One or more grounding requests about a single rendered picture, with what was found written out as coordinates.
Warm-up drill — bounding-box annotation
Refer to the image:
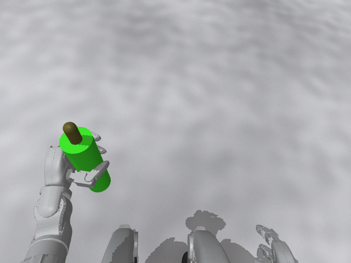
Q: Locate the bottle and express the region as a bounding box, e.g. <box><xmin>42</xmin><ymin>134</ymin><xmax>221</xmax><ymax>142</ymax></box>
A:
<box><xmin>59</xmin><ymin>122</ymin><xmax>111</xmax><ymax>192</ymax></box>

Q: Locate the left robot hand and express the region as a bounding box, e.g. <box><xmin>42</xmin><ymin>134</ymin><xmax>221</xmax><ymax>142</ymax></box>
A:
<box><xmin>44</xmin><ymin>126</ymin><xmax>110</xmax><ymax>188</ymax></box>

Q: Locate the right robot hand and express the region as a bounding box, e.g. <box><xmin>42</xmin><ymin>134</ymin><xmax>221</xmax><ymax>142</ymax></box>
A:
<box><xmin>254</xmin><ymin>225</ymin><xmax>296</xmax><ymax>263</ymax></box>

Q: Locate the left robot arm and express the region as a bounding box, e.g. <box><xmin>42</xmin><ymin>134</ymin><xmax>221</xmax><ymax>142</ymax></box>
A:
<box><xmin>21</xmin><ymin>185</ymin><xmax>72</xmax><ymax>263</ymax></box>

